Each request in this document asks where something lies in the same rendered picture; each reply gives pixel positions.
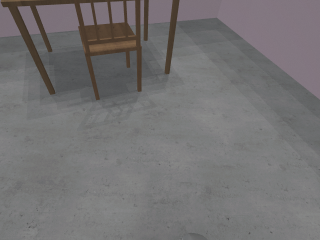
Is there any chair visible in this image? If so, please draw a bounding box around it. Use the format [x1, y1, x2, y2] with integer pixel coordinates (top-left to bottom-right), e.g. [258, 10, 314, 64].
[73, 0, 142, 100]

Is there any table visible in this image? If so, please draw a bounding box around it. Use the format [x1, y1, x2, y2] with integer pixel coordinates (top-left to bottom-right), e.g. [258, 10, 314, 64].
[1, 0, 180, 95]

